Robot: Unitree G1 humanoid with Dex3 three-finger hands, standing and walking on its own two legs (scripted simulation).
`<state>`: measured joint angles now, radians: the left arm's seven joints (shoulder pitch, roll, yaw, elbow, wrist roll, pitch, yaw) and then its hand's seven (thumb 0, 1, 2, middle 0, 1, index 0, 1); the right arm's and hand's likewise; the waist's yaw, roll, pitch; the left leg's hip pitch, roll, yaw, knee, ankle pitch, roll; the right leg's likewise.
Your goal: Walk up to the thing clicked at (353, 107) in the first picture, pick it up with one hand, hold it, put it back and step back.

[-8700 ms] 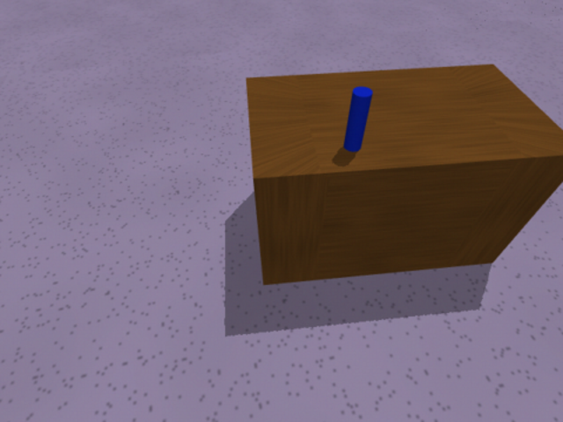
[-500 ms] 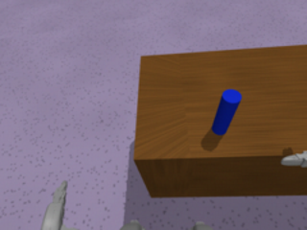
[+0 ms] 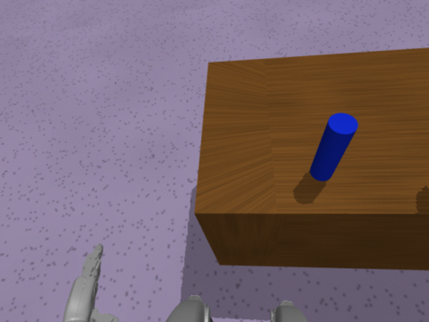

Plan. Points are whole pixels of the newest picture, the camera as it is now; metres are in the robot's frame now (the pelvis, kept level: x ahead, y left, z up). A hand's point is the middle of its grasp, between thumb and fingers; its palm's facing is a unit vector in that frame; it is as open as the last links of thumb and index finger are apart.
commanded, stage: go down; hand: right
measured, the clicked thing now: (330, 150) +0.47 -0.19 -0.02
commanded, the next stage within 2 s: approach in 1.58 s
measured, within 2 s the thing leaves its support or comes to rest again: neither
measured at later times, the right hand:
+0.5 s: hand out of the picture +0.39 -0.38 +0.07, palm faces +0.22 +0.98 -0.01, open 17.5 cm
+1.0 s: hand out of the picture +0.38 -0.38 +0.07, palm faces +0.19 +0.98 +0.01, open 17.6 cm
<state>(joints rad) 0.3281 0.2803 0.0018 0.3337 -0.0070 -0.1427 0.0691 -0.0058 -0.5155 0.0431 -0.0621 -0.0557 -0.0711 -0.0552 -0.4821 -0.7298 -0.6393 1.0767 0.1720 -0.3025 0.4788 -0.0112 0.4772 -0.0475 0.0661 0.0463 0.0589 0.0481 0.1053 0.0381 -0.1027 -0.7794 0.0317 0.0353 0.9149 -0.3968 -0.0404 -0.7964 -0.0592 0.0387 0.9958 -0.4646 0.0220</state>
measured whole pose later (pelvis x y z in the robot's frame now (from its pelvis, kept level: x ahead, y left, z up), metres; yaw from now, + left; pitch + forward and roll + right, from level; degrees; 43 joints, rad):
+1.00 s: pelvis +0.00 -0.01 -0.01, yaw +0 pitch +17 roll +4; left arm 0.34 0.27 -0.04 0.31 0.00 -0.18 0.07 -0.01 -0.53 0.06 -0.06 -0.05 -0.06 -0.06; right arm -0.51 -0.79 -0.70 1.07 0.23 -0.32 0.61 -0.01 0.56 -0.05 0.05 0.05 0.05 0.05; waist 0.12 0.03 -0.13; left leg -0.82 0.02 0.05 0.94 -0.41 -0.05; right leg -0.86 -0.06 0.06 1.05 -0.49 0.02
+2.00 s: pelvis +0.00 -0.01 -0.01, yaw +0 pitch +18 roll +4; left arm 0.35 0.28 -0.02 0.24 0.02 -0.22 0.07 -0.01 -0.53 0.03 -0.07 -0.05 -0.07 -0.06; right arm -0.54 -0.70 -0.60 1.10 0.24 -0.36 0.59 -0.01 0.54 -0.06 0.05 0.05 0.05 0.05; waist 0.13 0.04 -0.13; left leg -0.88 0.04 0.04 0.98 -0.42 -0.05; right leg -0.91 -0.05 0.06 1.09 -0.50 0.01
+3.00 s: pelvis -0.01 +0.00 -0.05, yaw +1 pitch +22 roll +3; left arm 0.46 0.24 0.09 -0.10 0.06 -0.07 -0.03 -0.01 -0.56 0.07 -0.06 -0.04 -0.05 -0.06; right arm -0.58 -0.35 -0.46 0.95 0.06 -0.49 0.12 -0.01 0.56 -0.03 0.20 0.10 0.19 0.11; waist 0.20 0.02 -0.15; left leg -1.10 0.02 0.03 1.20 -0.49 -0.04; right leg -1.11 -0.07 0.06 1.28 -0.56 0.03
